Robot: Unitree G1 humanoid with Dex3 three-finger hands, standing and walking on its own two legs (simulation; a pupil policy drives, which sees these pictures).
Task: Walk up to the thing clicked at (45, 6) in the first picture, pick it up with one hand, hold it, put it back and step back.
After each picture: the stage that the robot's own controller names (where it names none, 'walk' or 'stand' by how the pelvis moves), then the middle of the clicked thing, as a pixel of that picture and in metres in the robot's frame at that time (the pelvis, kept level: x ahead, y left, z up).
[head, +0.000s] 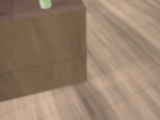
stand; out of the picture +0.98 +0.29 +0.05
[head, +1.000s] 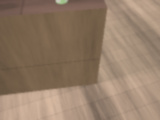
walk; out of the picture +0.89 +0.22 +0.07
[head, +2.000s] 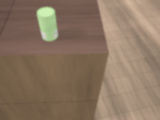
walk; (48, 24) +0.57 +0.22 +0.08
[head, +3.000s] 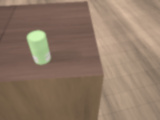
stand; (39, 48) +0.50 +0.22 +0.08
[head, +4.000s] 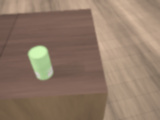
stand; (41, 63) +0.44 +0.21 +0.05
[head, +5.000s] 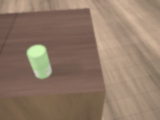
stand; (40, 62) +0.45 +0.21 +0.05
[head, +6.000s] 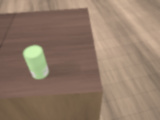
stand; (36, 62) +0.44 +0.22 +0.05
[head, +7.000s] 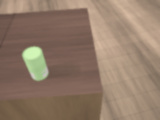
stand; (36, 64) +0.44 +0.22 +0.05
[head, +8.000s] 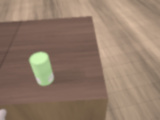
rise first; (42, 69) +0.43 +0.21 +0.05
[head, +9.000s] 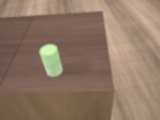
go down; (51, 60) +0.46 +0.20 +0.06
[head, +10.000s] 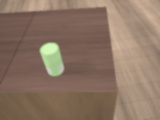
go down; (52, 59) +0.45 +0.20 +0.06
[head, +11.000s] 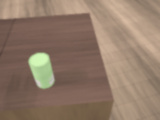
go down; (42, 71) +0.41 +0.18 +0.07
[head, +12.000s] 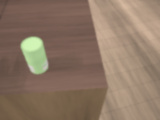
close in; (35, 56) +0.45 +0.19 +0.07
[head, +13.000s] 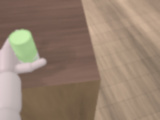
close; (25, 50) +0.45 +0.20 +0.10
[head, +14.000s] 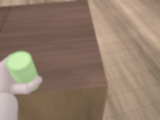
lift; (24, 72) +0.35 +0.21 +0.12
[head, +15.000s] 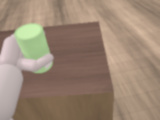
lift; (35, 49) +0.32 +0.16 +0.26
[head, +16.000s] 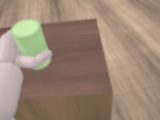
hold; (33, 45) +0.33 +0.16 +0.26
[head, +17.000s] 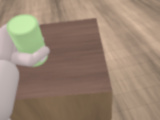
crouch; (29, 42) +0.32 +0.16 +0.28
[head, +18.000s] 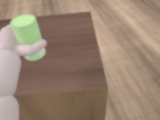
crouch; (29, 38) +0.40 +0.19 +0.23
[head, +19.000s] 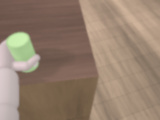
lower; (23, 53) +0.44 +0.20 +0.08
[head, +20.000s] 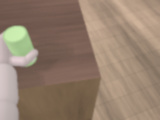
lower; (21, 47) +0.45 +0.20 +0.11
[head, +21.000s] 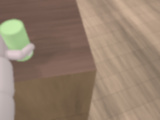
lower; (17, 41) +0.47 +0.20 +0.11
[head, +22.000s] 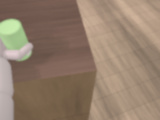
lower; (15, 41) +0.47 +0.21 +0.11
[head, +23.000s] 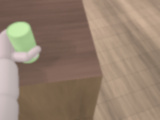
draw back; (24, 43) +0.46 +0.20 +0.11
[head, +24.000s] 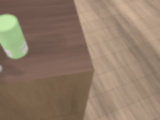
rise; (11, 37) +0.47 +0.21 +0.11
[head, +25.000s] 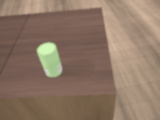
sink last; (50, 60) +0.44 +0.19 +0.08
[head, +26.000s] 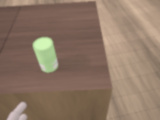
stand; (46, 55) +0.45 +0.19 +0.07
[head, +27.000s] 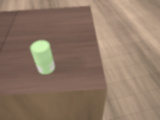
stand; (43, 57) +0.46 +0.20 +0.06
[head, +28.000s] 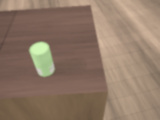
stand; (42, 59) +0.44 +0.20 +0.06
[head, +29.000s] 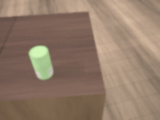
walk; (42, 63) +0.45 +0.20 +0.06
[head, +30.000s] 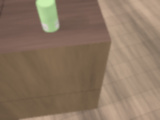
walk; (48, 15) +0.60 +0.18 +0.08
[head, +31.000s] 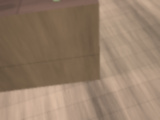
walk; out of the picture +0.94 +0.24 +0.07
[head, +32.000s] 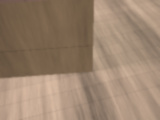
walk; out of the picture +1.14 +0.23 +0.07
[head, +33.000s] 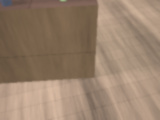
stand; out of the picture +1.11 +0.19 +0.05
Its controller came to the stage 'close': yes
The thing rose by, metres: 0.23
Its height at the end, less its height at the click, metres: +0.00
